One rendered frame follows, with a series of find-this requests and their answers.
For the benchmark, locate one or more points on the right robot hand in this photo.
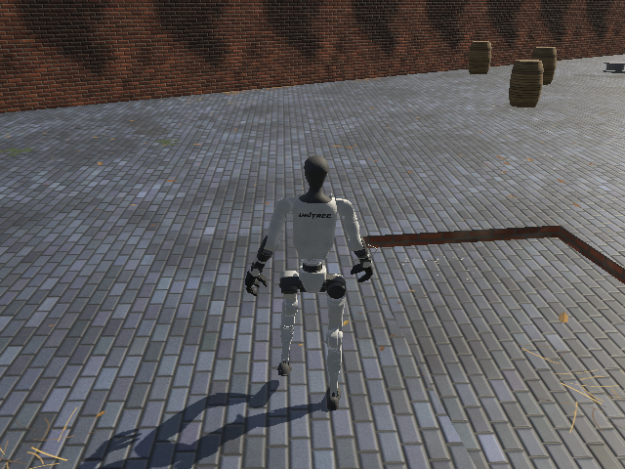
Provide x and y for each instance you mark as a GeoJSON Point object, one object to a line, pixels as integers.
{"type": "Point", "coordinates": [358, 268]}

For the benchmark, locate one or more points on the right robot foot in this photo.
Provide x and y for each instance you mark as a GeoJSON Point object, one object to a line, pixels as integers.
{"type": "Point", "coordinates": [333, 402]}

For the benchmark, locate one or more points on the robot right forearm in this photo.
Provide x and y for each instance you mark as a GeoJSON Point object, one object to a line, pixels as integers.
{"type": "Point", "coordinates": [363, 255]}

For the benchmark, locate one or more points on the robot head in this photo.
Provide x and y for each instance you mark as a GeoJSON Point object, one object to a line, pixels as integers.
{"type": "Point", "coordinates": [316, 169]}

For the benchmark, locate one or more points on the left robot hand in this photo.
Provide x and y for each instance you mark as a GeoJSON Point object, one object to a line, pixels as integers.
{"type": "Point", "coordinates": [250, 280]}

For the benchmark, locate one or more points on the robot left upper arm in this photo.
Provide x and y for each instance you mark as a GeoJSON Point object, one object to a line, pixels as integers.
{"type": "Point", "coordinates": [283, 206]}

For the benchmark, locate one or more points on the robot right upper arm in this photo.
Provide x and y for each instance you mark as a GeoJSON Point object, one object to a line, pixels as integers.
{"type": "Point", "coordinates": [346, 209]}

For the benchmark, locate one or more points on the robot left forearm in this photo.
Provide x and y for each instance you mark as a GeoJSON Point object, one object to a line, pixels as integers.
{"type": "Point", "coordinates": [260, 260]}

